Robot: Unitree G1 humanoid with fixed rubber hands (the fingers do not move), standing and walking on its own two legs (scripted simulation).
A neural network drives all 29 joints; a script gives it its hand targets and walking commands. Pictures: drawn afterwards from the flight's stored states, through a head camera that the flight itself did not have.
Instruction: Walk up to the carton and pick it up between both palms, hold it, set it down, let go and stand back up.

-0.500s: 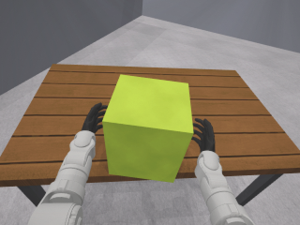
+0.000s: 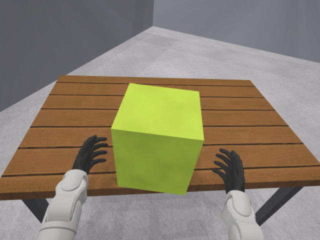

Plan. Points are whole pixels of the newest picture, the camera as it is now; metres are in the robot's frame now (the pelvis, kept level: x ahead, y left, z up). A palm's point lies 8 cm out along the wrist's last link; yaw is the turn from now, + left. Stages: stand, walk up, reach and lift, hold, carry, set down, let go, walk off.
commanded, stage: set down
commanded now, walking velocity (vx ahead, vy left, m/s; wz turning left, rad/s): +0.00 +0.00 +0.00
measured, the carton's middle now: (157, 139) +0.41 +0.00 +0.04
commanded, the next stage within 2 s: let go in 1.92 s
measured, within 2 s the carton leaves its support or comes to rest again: neither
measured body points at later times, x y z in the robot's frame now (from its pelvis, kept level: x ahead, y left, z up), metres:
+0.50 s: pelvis +0.02 -0.01 +0.00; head +0.01 +0.01 +0.45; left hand +0.27 +0.20 +0.04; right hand +0.24 -0.20 +0.05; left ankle +0.04 +0.12 -0.74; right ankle +0.05 -0.13 -0.74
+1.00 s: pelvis +0.04 +0.00 +0.00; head +0.04 +0.00 +0.45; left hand +0.27 +0.21 +0.01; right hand +0.23 -0.20 +0.01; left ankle +0.04 +0.12 -0.74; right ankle +0.05 -0.13 -0.74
